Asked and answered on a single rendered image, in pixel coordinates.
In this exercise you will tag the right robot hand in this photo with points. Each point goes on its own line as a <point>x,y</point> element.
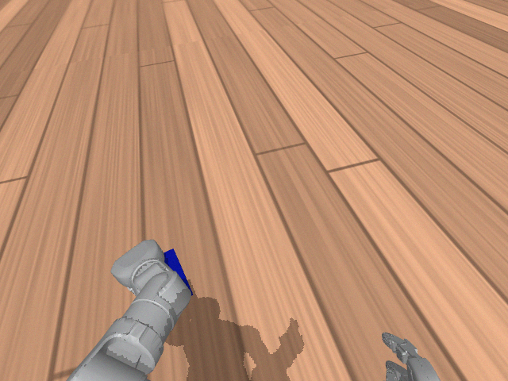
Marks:
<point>418,368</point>

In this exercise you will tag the left robot arm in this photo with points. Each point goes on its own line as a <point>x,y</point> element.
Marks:
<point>133,345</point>

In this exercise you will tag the left robot hand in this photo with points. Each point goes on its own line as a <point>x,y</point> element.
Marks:
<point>123,267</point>

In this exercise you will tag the cube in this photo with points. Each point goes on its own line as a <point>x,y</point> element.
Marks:
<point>171,259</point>

